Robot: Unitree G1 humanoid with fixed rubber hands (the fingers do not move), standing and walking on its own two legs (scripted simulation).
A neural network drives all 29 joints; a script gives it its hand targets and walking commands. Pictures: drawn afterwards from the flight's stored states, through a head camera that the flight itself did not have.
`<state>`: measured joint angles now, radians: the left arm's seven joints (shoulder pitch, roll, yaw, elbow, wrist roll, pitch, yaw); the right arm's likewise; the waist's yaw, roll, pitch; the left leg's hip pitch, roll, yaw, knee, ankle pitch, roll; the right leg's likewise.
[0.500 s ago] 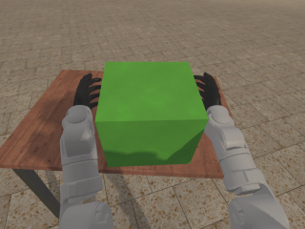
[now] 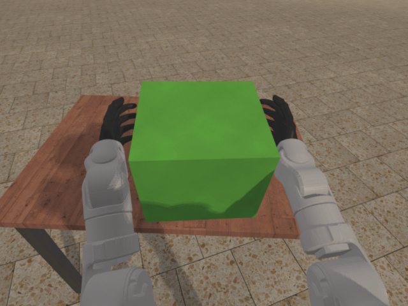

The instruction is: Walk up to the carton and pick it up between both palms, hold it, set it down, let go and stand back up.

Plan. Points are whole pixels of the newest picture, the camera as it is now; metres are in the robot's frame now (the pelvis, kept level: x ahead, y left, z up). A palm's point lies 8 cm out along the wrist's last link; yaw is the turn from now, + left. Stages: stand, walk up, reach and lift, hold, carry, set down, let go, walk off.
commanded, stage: hold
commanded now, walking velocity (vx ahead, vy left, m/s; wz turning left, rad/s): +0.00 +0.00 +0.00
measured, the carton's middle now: (199, 151) +0.37 +0.00 +0.13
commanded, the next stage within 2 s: none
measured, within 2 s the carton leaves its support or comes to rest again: neither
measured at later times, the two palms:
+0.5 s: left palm (113, 138) +0.35 +0.16 +0.19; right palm (284, 139) +0.35 -0.16 +0.18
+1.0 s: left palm (111, 141) +0.35 +0.16 +0.19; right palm (282, 140) +0.35 -0.15 +0.18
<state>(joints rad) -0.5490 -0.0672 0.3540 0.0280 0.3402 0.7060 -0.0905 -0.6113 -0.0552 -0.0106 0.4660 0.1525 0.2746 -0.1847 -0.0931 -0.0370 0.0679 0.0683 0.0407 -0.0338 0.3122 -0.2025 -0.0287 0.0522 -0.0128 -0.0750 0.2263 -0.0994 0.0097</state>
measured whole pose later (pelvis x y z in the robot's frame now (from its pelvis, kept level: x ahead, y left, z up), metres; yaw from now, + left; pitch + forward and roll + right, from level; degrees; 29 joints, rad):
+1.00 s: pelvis +0.00 +0.00 +0.00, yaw +0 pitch -10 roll -1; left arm -0.57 -0.06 0.35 0.04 0.34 0.71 -0.10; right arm -0.61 -0.04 -0.03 0.47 0.14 0.27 -0.18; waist -0.09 -0.04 0.08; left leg 0.05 0.03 -0.03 0.31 -0.19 -0.03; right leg 0.04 -0.02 -0.07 0.23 -0.09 0.01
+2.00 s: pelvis +0.00 +0.00 +0.00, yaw +0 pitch -10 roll -1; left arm -0.57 -0.06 0.35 0.03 0.34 0.69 -0.10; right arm -0.61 -0.03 -0.04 0.46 0.12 0.25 -0.18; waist -0.08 -0.04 0.09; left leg 0.05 0.03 -0.04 0.31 -0.19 -0.03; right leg 0.03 -0.02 -0.08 0.24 -0.10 0.01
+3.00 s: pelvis +0.00 +0.00 +0.00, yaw +0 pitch -10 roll -1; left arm -0.57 -0.06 0.36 0.06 0.34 0.70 -0.09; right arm -0.62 -0.04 -0.03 0.49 0.14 0.27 -0.18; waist -0.09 -0.04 0.07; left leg 0.06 0.04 -0.04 0.31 -0.19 -0.03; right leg 0.04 -0.02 -0.08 0.23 -0.10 0.01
